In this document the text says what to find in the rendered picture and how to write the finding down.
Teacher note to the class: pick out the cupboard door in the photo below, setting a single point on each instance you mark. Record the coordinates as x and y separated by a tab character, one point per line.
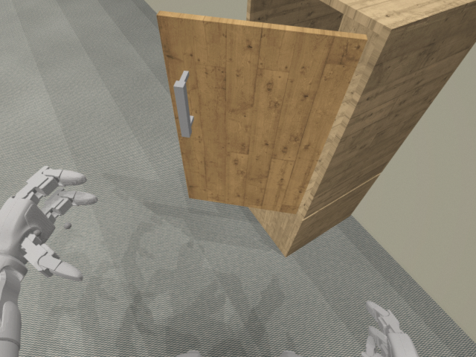
264	98

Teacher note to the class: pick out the robot left hand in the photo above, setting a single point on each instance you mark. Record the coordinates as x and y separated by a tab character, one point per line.
20	217

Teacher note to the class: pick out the robot right hand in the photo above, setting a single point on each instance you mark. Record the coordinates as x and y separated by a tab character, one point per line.
395	344

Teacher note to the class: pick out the robot left forearm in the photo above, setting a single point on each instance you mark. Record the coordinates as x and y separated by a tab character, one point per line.
12	272

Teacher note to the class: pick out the handle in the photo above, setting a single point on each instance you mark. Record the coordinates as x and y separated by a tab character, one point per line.
185	119

